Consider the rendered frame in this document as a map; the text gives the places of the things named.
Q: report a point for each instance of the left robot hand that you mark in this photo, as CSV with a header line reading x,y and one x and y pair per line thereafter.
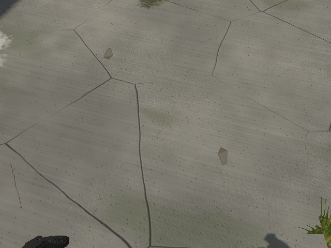
x,y
47,242

